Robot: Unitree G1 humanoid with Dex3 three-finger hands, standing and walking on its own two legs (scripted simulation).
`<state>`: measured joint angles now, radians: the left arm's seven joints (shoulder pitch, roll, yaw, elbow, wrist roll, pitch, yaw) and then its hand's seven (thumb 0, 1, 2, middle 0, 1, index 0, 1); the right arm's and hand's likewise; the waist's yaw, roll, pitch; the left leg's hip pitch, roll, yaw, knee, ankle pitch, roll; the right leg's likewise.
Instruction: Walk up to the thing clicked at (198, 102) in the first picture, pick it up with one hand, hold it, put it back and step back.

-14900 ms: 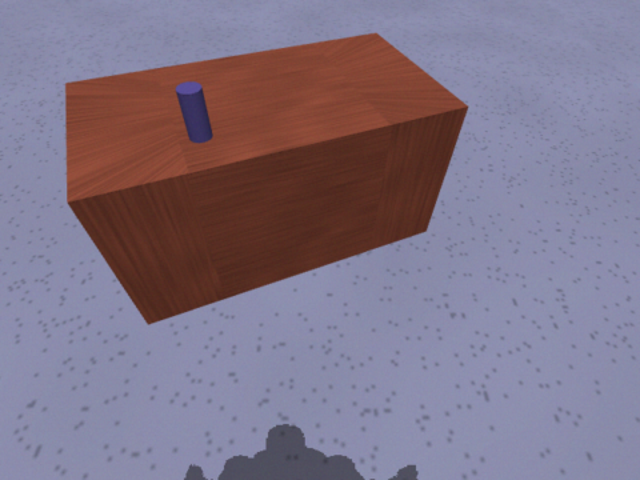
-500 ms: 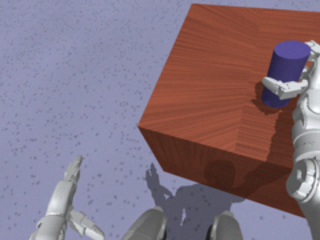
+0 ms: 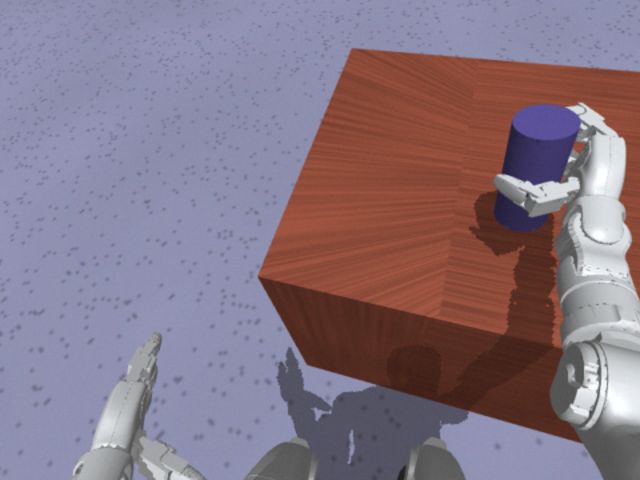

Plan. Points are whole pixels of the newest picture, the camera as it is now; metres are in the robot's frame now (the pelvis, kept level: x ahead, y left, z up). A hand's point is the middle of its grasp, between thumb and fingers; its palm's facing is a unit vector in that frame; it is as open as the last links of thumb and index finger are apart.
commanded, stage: lift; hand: right
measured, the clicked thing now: (531, 173) +0.50 -0.17 +0.07
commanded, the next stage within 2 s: hold in 1.24 s
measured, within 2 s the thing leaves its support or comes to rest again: neither
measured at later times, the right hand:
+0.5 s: hand (564, 193) +0.41 -0.16 +0.14, palm faces +0.12 +0.99 -0.03, open 10.3 cm
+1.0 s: hand (576, 226) +0.35 -0.16 +0.17, palm faces +0.12 +0.99 -0.03, open 10.3 cm
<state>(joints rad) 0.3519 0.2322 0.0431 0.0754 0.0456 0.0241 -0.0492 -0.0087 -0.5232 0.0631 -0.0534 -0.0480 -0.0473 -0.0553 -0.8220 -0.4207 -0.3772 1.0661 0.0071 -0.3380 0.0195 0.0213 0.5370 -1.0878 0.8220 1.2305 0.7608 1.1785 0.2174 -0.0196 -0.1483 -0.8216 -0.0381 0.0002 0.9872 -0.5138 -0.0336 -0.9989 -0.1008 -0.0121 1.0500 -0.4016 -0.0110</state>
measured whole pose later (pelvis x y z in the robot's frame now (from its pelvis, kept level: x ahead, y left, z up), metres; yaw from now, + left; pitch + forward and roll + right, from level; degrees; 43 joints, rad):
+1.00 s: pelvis -0.01 +0.02 +0.06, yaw -2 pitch +2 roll +0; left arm 0.29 0.23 0.06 0.44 -0.02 -0.07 0.08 -0.01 -0.51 0.04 -0.04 -0.04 -0.04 -0.04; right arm -0.31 -0.24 -0.19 0.44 0.17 -0.10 0.05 0.02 0.54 -1.10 0.83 1.21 0.77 1.16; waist 0.05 -0.02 -0.05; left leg -0.32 0.00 -0.02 0.67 -0.38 -0.01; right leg -0.44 -0.05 -0.05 0.63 -0.22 0.02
